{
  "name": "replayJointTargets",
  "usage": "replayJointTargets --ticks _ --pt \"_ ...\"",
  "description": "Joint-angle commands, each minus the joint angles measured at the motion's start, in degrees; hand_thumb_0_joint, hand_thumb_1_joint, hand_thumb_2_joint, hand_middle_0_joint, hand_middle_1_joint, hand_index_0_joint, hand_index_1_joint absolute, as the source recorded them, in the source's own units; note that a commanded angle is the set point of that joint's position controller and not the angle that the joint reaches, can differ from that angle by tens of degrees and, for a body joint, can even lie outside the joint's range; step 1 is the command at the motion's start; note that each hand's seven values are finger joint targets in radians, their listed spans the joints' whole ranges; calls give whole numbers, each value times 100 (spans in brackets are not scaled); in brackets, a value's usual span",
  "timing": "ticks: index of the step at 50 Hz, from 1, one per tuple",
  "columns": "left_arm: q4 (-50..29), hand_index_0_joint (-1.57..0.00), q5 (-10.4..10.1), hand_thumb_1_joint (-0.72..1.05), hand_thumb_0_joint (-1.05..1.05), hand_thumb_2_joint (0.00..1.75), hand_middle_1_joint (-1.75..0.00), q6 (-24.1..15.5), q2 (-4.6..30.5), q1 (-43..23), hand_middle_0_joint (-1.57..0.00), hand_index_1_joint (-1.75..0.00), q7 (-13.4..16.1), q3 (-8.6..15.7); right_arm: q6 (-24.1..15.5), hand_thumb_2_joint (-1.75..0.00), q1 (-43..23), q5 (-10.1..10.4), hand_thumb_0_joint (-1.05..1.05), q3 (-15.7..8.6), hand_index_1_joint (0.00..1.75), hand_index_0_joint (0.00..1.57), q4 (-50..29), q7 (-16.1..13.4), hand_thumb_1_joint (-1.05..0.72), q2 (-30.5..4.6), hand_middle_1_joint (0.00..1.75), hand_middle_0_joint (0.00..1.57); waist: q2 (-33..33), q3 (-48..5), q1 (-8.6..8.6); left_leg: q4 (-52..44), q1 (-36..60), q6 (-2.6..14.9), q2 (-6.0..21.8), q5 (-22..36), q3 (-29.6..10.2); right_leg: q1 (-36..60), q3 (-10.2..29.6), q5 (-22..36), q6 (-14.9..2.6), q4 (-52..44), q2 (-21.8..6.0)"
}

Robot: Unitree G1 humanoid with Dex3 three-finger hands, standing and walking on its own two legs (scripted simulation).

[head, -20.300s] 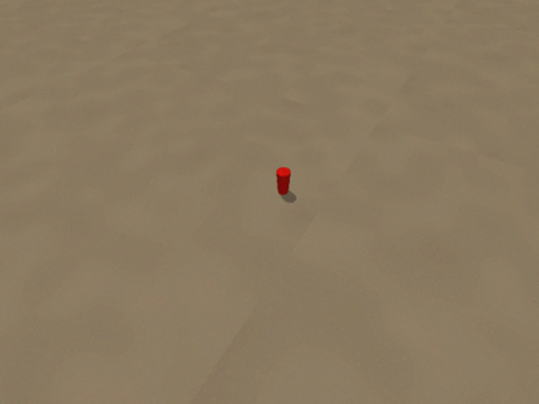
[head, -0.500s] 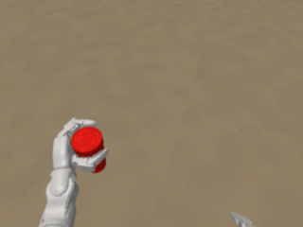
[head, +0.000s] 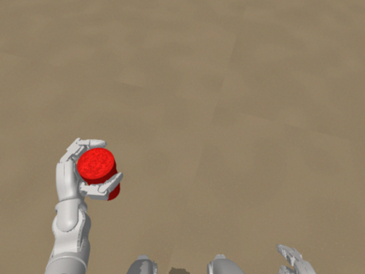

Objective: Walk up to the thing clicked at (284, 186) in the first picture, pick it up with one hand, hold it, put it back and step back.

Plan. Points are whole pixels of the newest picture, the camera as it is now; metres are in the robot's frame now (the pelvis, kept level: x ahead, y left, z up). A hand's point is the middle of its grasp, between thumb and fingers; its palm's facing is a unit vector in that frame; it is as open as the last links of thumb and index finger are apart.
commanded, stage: crouch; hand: left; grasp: from the side
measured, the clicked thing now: (103, 178) +0.35 +0.19 -0.03
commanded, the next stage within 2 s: lower in 1.52 s
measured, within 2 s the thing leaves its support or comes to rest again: neither
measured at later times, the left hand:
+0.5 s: hand (115, 196) +0.39 +0.21 -0.24, palm faces +0.23 -0.97 -0.02, open 9.8 cm
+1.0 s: hand (120, 204) +0.41 +0.22 -0.40, palm faces +0.22 -0.98 -0.01, open 9.8 cm
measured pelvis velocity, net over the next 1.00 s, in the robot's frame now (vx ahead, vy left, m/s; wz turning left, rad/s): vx -0.07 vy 0.00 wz -0.10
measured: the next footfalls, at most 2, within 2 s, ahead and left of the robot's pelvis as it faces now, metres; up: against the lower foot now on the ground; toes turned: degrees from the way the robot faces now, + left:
none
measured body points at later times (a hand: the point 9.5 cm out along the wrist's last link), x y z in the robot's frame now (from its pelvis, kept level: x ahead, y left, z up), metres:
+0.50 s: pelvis -0.04 +0.00 -0.21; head +0.14 +0.03 +0.20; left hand +0.37 +0.26 -0.24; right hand +0.08 -0.26 -0.34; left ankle +0.04 +0.13 -0.66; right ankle +0.03 -0.13 -0.66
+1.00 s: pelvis -0.07 +0.00 -0.36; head +0.14 +0.04 +0.04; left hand +0.39 +0.28 -0.40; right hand +0.00 -0.28 -0.47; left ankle +0.04 +0.13 -0.66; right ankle +0.03 -0.13 -0.66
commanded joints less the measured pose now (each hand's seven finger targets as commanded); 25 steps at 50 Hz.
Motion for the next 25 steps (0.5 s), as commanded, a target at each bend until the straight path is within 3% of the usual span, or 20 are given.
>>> replayJointTargets --ticks 1,2,3,7,8,9,11,16,17,21,23,25 --pt "-639 -123 -35 16 0 117 -132 -1094 804 -1872 -122 -132 -142 290 -228 -90 42 -55 0 -273 30 20 -535 72 -89 -847 30 20 285 -2237 -83 378 -86 137 -230 457 -58 -485 137 717 -156 320 135" --pt "-616 -124 -48 14 0 117 -133 -1237 954 -2029 -123 -133 -145 413 -219 -90 20 -65 0 -262 30 20 -548 88 -89 -861 30 20 370 -2431 -65 580 -323 136 -241 331 -76 -657 165 574 -164 503 122" --pt "-469 -124 -38 13 0 117 -133 -1331 866 -2059 -123 -133 -190 295 -227 -90 32 -77 0 -274 30 20 -536 104 -89 -893 30 20 362 -2583 -130 801 -481 138 -234 295 -93 -914 178 527 -164 686 135" --pt "-310 -122 -59 14 0 115 -129 -1612 1158 -2502 -121 -130 -319 470 -194 -91 37 -112 0 -270 30 20 -486 154 -90 -1075 30 20 716 -3251 -79 1469 -894 97 -184 426 -224 -1893 86 440 -229 1571 183" --pt "-243 -121 -92 12 0 115 -129 -1660 1332 -2557 -121 -130 -301 661 -166 -91 42 -119 0 -264 30 20 -475 155 -90 -1098 30 20 658 -3309 -60 1619 -1089 97 -189 429 -231 -1962 81 429 -226 1721 191" --pt "-95 -122 -89 13 0 116 -130 -1665 1256 -2521 -121 -131 -300 627 -145 -91 65 -131 0 -264 30 20 -466 168 -90 -1102 30 20 625 -3510 -83 1826 -1237 107 -192 563 -224 -2053 95 535 -227 1889 188" --pt "-41 -122 -127 16 0 118 -130 -1695 1337 -2494 -122 -131 -293 801 -111 -91 46 -162 0 -242 30 20 -461 201 -91 -1122 30 20 602 -3824 -8 2161 -1501 127 -196 737 -219 -2216 116 657 -221 2208 187" --pt "257 -124 -52 20 0 123 -134 -1723 1537 -2985 -124 -135 -404 914 -19 -91 107 -213 0 -251 30 20 -281 245 -92 -1200 30 20 410 -4016 -218 2965 -2384 187 -189 636 -213 -2825 153 658 -208 2828 213" --pt "243 -126 -52 20 0 124 -135 -1757 1631 -3209 -126 -136 -436 985 -4 -91 112 -224 0 -241 30 20 -265 249 -92 -1186 30 20 418 -3983 -282 3073 -2657 183 -197 396 -213 -2943 169 466 -208 2927 206" --pt "684 -124 4 21 0 125 -136 -1793 1728 -3421 -123 -137 -454 1124 24 -91 101 -311 0 -202 30 20 -103 277 -91 -1184 30 20 486 -3847 -281 3511 -3331 145 -183 -320 -184 -3565 167 -241 -221 3332 191" --pt "797 -125 49 19 0 125 -137 -1843 1892 -3659 -124 -137 -424 1249 30 -91 174 -350 0 -173 30 20 -52 287 -91 -1212 30 20 515 -4010 -338 3813 -3540 148 -182 -334 -170 -3770 136 -275 -215 3596 188" --pt "1006 -125 118 20 0 125 -137 -1902 2071 -3670 -124 -138 -442 1372 57 -91 98 -379 0 -124 30 20 -11 304 -91 -1258 30 20 712 -3972 -290 3943 -3537 110 -169 -358 -223 -4280 -32 -330 -264 4000 207"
